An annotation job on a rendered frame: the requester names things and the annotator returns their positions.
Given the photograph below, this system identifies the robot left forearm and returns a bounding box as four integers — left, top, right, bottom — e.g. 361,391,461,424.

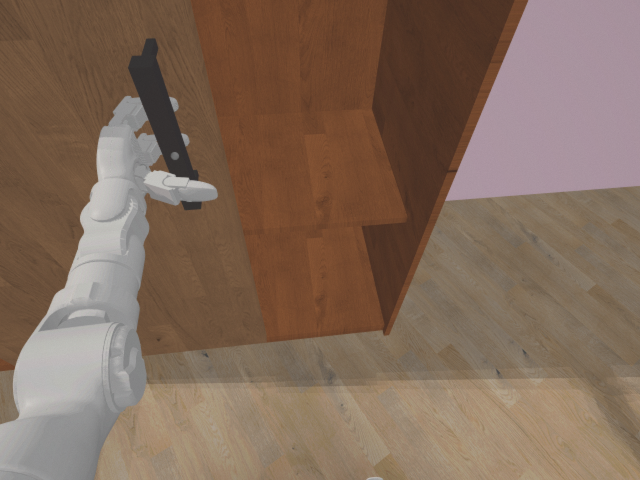
13,178,149,414

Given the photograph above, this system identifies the robot left hand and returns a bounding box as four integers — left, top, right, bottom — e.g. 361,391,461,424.
97,96,218,206

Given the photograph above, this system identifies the wardrobe door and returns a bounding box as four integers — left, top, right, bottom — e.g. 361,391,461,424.
0,0,267,366

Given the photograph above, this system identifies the handle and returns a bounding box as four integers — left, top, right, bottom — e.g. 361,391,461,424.
128,38,202,210

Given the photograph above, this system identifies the left robot upper arm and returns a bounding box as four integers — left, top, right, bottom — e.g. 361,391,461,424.
0,322,147,480

